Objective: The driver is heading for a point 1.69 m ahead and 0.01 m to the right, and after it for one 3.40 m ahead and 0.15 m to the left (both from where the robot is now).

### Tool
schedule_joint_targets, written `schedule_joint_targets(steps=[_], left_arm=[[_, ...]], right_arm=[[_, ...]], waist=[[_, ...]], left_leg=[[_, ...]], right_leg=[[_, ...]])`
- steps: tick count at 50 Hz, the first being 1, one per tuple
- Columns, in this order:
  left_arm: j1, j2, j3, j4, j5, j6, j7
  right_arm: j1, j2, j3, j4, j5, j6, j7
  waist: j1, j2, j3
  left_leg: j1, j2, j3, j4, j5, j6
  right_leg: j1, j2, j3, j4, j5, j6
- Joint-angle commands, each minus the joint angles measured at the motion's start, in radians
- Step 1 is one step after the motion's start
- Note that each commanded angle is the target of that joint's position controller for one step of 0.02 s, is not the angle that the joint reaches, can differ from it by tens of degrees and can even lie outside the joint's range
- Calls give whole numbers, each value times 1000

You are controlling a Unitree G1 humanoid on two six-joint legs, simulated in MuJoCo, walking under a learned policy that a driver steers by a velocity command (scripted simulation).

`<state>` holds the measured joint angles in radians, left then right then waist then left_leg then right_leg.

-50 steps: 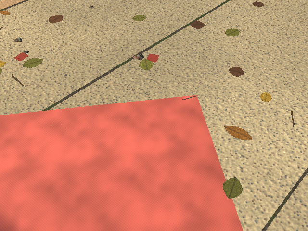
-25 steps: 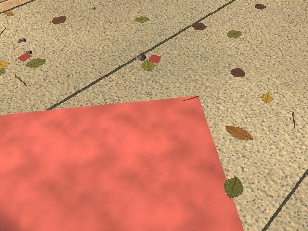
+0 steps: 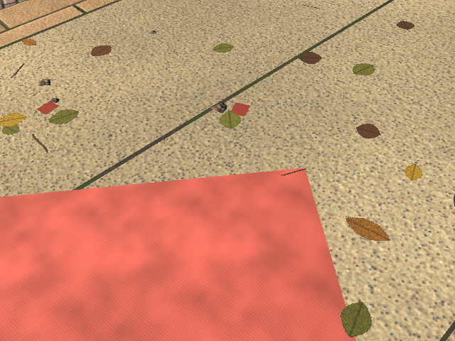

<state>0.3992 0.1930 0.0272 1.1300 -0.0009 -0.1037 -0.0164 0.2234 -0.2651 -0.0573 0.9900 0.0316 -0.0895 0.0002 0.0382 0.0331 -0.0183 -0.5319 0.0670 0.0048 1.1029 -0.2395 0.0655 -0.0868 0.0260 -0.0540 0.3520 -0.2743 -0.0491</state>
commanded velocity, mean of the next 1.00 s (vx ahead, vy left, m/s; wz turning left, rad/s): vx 0.42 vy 0.00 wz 0.00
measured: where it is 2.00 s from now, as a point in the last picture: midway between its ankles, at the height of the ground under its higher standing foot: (249, 256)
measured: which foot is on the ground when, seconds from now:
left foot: up 0.00-0.28, down 0.30-0.84, up 0.86-1.00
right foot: down 0.00-0.30, up 0.32-0.82, down 0.84-1.00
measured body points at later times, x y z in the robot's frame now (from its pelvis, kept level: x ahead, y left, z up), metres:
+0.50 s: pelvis +0.28 +0.06 +0.00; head +0.30 +0.06 +0.44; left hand +0.35 +0.33 -0.14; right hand +0.34 -0.20 -0.14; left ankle +0.32 +0.14 -0.74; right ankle +0.25 -0.09 -0.65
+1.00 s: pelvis +0.54 -0.01 -0.01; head +0.58 -0.02 +0.44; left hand +0.67 +0.25 -0.13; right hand +0.57 -0.28 -0.16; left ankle +0.46 +0.14 -0.67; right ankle +0.63 -0.09 -0.74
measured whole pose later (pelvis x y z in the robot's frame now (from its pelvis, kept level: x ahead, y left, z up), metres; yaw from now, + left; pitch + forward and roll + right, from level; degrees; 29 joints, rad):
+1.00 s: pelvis +0.54 -0.01 -0.01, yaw +1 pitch +2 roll +1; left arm 0.09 0.23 0.04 0.94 0.02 -0.08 -0.03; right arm 0.25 -0.26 -0.05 1.00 0.01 -0.05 -0.03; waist -0.01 0.03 0.06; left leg -0.41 0.03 -0.04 1.11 -0.50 -0.02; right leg -0.39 0.02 -0.06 0.45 -0.09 -0.06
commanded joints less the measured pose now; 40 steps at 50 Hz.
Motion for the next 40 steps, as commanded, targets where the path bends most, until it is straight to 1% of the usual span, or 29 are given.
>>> schedule_joint_targets(steps=[1,3,5,8,10,11,12,13,14,15,16,17,18,19,20,21,22,23,24,26,27,29,31,33,36,37,38,39,40], left_arm=[[40,127,8,-35,6,-3,15],[46,147,10,-44,7,4,28],[61,160,13,-51,6,8,35],[110,164,19,-39,-6,11,39],[116,165,25,-34,-13,17,40],[110,171,30,-36,-14,20,41],[94,182,35,-42,-12,25,41],[80,198,42,-48,-9,30,42],[62,205,45,-55,-5,39,41],[45,194,40,-67,0,45,40],[61,152,23,-92,19,44,36],[198,-9,-17,-86,2,19,20],[90,102,9,-94,-29,-12,14],[-19,156,24,-137,-53,-29,13],[-71,164,27,-149,-49,-36,23],[-88,161,38,-150,-33,-30,31],[-57,140,40,-147,-26,-16,32],[-39,115,40,-145,-25,-3,34],[-39,102,40,-149,-25,8,35],[-109,109,44,-180,-17,20,39],[-159,117,46,-199,-11,22,40],[-239,119,47,-227,-4,19,35],[-310,108,43,-247,-5,13,27],[-388,97,35,-266,-10,9,18],[-471,99,27,-296,-19,6,2],[-491,103,26,-306,-17,3,-4],[-494,109,27,-314,-13,-2,-10],[-471,123,32,-313,-10,-6,-15],[-416,148,42,-300,-7,-9,-17]], right_arm=[[-79,-41,-13,-68,-10,-3,10],[-177,-18,-3,-108,-11,1,11],[-263,-5,7,-139,-8,0,18],[-346,-12,13,-170,-2,-1,32],[-377,-23,13,-192,0,-6,43],[-377,-33,11,-198,0,-10,48],[-350,-51,3,-197,0,-13,51],[-297,-77,-9,-187,-2,-14,51],[-178,-111,-29,-156,-2,-13,47],[-1,-152,-53,-102,1,-8,39],[175,-227,-72,-65,-13,-1,27],[216,-251,-70,-43,-24,-1,37],[167,-158,-45,-45,-17,-6,38],[67,-121,-33,-62,-15,-13,35],[-23,-96,-23,-82,-21,-22,37],[-66,-67,-15,-85,-33,-28,42],[-78,-44,-7,-78,-44,-32,45],[-70,-35,-4,-68,-42,-33,47],[-53,-42,-4,-56,-38,-32,43],[-16,-80,-10,-41,-36,-33,28],[6,-97,-13,-36,-37,-31,19],[46,-109,-16,-28,-35,-24,5],[77,-114,-16,-24,-30,-19,-3],[121,-121,-17,-12,-22,-16,-6],[184,-125,-20,15,-15,-5,-7],[190,-122,-21,22,-17,3,-9],[189,-125,-22,26,-19,12,-12],[183,-131,-25,27,-22,20,-15],[165,-141,-28,23,-23,27,-17]], waist=[[-5,-108,115],[8,-93,133],[28,-102,145],[42,-108,172],[30,-108,181],[17,-110,170],[-9,-119,142],[-44,-142,90],[-110,-160,10],[-192,-155,-92],[-227,-24,-236],[-132,255,-400],[-163,153,-302],[-139,113,-140],[-102,-1,-72],[-68,-25,-27],[-31,2,-25],[-16,17,-16],[-8,21,2],[-9,16,48],[-19,6,65],[-40,0,77],[-60,8,82],[-87,9,89],[-114,12,108],[-113,10,119],[-104,17,112],[-86,33,88],[-53,55,46]], left_leg=[[-245,54,-14,-104,103,-27],[-238,42,3,-250,167,-47],[-176,17,30,-388,244,-53],[-134,-4,43,-495,291,-40],[-134,-6,30,-545,277,-15],[-118,-12,30,-563,255,-1],[-66,-29,37,-575,227,15],[23,-59,56,-567,195,31],[176,-95,80,-560,173,54],[419,-96,73,-563,188,84],[744,115,-186,-542,126,147],[1000,336,-717,-730,-144,315],[919,292,-751,-827,-217,261],[765,267,-586,-844,-140,217],[596,237,-459,-870,1,195],[468,202,-359,-891,106,180],[396,174,-296,-917,139,172],[359,159,-262,-941,145,176],[327,152,-230,-964,151,183],[296,153,-193,-1003,160,194],[306,155,-184,-1015,163,196],[341,143,-152,-1020,190,181],[353,115,-99,-1017,225,155],[372,103,-65,-1015,226,139],[473,136,-62,-983,229,136],[509,146,-58,-948,291,127],[541,155,-55,-906,384,115],[570,163,-55,-857,480,98],[589,159,-53,-789,606,78]], right_leg=[[88,-242,221,-222,275,-125],[62,-232,177,-237,322,-127],[26,-217,137,-261,313,-123],[52,-238,113,-273,313,-127],[121,-266,102,-248,369,-119],[158,-278,95,-219,431,-111],[188,-285,87,-171,559,-101],[212,-288,79,-98,746,-91],[209,-272,58,44,919,-76],[116,-228,31,255,932,-46],[-142,-159,6,587,561,-20],[-475,43,93,922,-254,30],[-579,-1,206,1036,-279,2],[-641,-51,170,1047,-195,-15],[-590,-107,151,998,-94,-19],[-537,-141,139,942,-39,-18],[-471,-168,148,907,-9,-20],[-446,-176,144,872,-6,-17],[-446,-185,136,834,-9,-12],[-509,-199,122,745,44,11],[-555,-204,119,685,94,25],[-607,-199,110,555,214,41],[-584,-174,87,412,325,44],[-545,-143,55,303,388,46],[-559,-124,52,219,375,39],[-563,-116,55,188,355,30],[-546,-103,53,163,330,18],[-503,-90,52,146,304,5],[-425,-66,42,136,285,-10]])
Velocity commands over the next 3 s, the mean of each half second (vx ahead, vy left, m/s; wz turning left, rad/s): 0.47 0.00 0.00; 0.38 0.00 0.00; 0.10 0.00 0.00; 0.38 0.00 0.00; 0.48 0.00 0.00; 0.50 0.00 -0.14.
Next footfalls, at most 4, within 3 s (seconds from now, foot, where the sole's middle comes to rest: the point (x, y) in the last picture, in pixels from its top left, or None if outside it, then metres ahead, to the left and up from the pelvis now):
0.30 left None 0.36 0.14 -0.78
0.84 right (287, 299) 0.67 -0.09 -0.78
1.22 left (210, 303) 0.66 0.14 -0.78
1.72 left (211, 280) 0.73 0.15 -0.78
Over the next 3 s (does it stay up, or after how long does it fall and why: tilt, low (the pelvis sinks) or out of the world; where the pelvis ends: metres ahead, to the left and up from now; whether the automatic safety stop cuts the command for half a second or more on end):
stays up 1.37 0.11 0.00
